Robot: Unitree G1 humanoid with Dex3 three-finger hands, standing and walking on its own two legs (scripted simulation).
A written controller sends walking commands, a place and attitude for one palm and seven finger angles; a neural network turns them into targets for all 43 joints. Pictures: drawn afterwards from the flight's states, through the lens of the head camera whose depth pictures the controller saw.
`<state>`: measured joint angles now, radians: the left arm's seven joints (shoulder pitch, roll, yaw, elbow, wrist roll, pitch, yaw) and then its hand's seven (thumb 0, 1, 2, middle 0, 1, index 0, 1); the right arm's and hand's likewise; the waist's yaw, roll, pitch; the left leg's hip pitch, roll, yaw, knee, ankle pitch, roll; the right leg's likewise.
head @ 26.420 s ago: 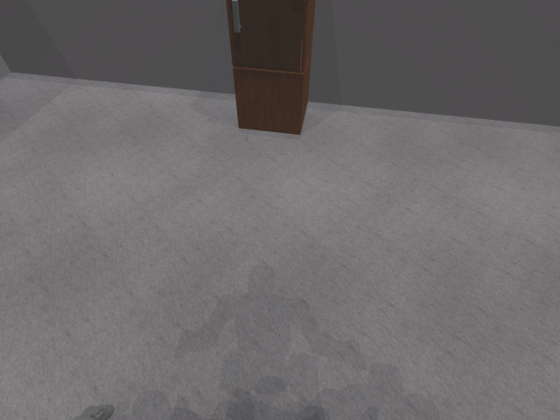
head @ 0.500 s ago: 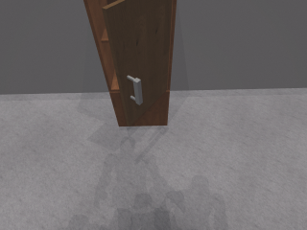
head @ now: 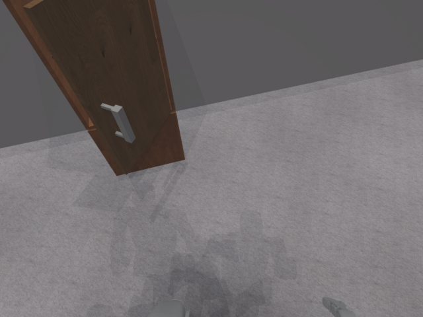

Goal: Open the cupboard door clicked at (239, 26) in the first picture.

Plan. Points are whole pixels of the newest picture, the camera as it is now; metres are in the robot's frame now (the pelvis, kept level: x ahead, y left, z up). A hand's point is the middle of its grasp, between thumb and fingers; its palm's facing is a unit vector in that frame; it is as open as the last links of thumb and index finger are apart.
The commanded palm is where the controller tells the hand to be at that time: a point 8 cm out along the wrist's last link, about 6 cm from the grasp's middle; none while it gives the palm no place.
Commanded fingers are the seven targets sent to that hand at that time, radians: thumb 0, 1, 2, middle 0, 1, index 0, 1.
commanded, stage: walk to a spot facing it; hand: left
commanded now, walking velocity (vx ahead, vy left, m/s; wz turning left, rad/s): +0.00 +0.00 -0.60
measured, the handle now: (118, 123) +0.60 +0.34 -0.10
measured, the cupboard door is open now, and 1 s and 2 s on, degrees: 51 51 51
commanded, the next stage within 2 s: none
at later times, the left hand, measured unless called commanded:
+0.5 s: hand (139, 295) +0.17 +0.18 -0.17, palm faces -0.27 -0.91 -0.30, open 7.4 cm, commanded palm none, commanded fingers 0.00 0.90 0.90 -0.20 -0.30 -0.20 -0.30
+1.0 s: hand (237, 224) +0.34 -0.03 -0.16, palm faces -0.61 -0.76 -0.22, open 7.4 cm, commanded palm none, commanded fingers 0.00 0.90 0.90 -0.20 -0.30 -0.20 -0.30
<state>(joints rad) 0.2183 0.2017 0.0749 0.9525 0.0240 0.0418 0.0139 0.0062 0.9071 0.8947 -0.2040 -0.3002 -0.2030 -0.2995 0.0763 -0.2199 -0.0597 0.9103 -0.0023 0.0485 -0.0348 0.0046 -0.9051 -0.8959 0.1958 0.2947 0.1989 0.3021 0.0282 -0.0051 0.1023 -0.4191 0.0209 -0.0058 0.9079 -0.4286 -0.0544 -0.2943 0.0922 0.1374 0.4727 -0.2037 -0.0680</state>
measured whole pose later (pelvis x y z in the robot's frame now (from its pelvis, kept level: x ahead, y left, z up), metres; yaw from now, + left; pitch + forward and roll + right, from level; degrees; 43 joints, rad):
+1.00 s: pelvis +0.09 -0.09 -0.03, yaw -35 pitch +1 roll +0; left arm 0.04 0.24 0.06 0.88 0.01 -0.02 -0.06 0.01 0.91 0.90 -0.20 -0.30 -0.20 -0.30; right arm 0.43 -0.22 -0.02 1.02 -0.02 0.00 -0.01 0.01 -0.90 -0.90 0.20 0.30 0.20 0.30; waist -0.06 0.02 0.10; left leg -0.27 0.19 0.13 0.95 -0.50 -0.07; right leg -0.40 -0.02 -0.11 0.67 -0.26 -0.07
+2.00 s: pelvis +0.41 -0.43 -0.02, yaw -50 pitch +0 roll +0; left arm 0.31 0.20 0.06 1.11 0.02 -0.02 -0.01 0.01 0.92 0.89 -0.20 -0.30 -0.20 -0.30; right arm 0.19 -0.16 -0.04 0.99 -0.04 -0.08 0.01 0.00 -0.91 -0.90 0.20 0.29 0.20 0.30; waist -0.01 -0.03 0.05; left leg -0.38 0.09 0.15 0.62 -0.22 0.01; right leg -0.26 -0.02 -0.06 0.94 -0.49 -0.03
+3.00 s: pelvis +0.53 -0.72 -0.01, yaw -27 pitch +1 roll +1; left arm 0.16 0.21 0.05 0.87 0.03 0.02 0.02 0.00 0.91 0.89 -0.20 -0.30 -0.20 -0.30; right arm 0.15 -0.27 -0.09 0.91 -0.02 0.08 0.02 0.01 -0.90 -0.90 0.20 0.30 0.20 0.30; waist -0.02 0.03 0.07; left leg -0.55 -0.01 -0.02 1.04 -0.45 -0.04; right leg -0.30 -0.09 -0.09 0.60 -0.32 0.02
